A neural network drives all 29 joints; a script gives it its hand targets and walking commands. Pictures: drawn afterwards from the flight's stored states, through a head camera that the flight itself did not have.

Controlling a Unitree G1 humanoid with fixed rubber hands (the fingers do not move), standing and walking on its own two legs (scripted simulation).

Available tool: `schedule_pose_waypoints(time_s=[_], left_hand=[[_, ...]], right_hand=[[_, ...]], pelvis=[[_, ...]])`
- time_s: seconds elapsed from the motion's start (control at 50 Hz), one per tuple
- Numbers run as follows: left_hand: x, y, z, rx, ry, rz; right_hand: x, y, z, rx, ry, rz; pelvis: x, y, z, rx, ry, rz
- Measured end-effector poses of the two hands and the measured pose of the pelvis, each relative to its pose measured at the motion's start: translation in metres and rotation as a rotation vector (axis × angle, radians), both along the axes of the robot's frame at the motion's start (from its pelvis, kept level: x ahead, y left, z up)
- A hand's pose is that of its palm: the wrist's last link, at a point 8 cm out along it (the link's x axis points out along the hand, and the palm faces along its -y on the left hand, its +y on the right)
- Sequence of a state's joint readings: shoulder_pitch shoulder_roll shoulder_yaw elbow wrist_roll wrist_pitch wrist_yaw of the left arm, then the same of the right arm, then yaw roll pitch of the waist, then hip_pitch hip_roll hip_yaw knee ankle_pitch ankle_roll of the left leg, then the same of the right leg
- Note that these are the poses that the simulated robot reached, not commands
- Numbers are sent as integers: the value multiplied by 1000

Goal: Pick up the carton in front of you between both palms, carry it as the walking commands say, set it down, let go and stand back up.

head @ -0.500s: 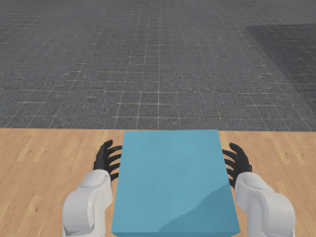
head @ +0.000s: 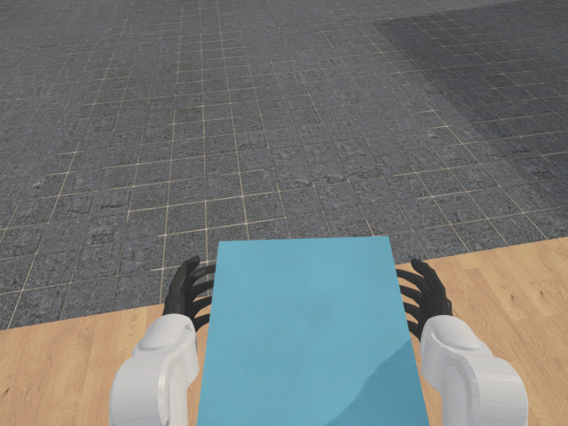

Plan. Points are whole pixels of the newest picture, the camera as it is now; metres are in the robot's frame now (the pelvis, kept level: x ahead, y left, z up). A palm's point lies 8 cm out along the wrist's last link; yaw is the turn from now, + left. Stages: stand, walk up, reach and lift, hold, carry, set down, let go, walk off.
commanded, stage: carry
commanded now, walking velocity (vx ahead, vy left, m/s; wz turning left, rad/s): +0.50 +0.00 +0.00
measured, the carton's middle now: (306, 349) +0.23 -0.01 +0.00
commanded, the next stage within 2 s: none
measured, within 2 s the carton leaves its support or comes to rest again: neither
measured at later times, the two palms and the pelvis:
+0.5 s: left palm (207, 136) +0.61 +0.15 +0.09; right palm (365, 144) +0.58 -0.15 +0.08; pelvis +0.33 +0.02 -0.01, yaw +1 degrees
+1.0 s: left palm (211, 59) +0.97 +0.19 +0.08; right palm (323, 50) +1.01 -0.11 +0.08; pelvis +0.65 -0.02 -0.01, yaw +2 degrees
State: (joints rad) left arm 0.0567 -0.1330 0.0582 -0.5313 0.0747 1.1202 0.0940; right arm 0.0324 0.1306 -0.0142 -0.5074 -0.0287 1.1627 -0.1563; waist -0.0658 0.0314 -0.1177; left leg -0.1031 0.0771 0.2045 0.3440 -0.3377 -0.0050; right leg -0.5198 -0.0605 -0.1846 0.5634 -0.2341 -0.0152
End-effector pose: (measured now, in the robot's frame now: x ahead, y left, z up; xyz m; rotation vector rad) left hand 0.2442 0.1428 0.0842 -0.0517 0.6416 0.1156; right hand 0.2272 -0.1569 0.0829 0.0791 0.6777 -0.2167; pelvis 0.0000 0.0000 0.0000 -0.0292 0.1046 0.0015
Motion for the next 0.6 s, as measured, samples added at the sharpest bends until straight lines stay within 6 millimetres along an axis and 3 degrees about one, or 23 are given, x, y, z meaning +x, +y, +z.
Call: schedule_pose_waypoints(time_s=[0.1, 0.2, 0.26, 0.32, 0.42, 0.52, 0.6], left_hand=[[61, 6, 1, 16, -89, 108], [105, 23, 4, -18, -29, 216], [141, 28, 11, -26, -22, 226], [192, 30, 12, -19, -26, 185], [291, 27, 4, -5, -56, 64], [387, 7, 10, -4, -35, -36], [455, 5, 11, 27, -31, 16]], right_hand=[[96, 6, 0, 15, -92, 105], [167, 26, 7, -5, -33, 204], [204, 31, 13, -11, -28, 213], [241, 31, 11, -10, -33, 181], [305, 26, -1, -11, -63, 69], [368, 8, 3, 11, -39, -57], [437, 1, 13, -13, -52, -70]], pelvis=[[78, -17, -21, -3, -20, 52], [139, -21, -6, 16, -9, 83], [176, -17, 2, 35, -2, 69], [215, -7, 0, 38, -11, 57], [283, 15, -18, 49, -38, 15], [337, 23, -11, 38, -16, 8], [384, 19, -5, 30, 5, 16]])
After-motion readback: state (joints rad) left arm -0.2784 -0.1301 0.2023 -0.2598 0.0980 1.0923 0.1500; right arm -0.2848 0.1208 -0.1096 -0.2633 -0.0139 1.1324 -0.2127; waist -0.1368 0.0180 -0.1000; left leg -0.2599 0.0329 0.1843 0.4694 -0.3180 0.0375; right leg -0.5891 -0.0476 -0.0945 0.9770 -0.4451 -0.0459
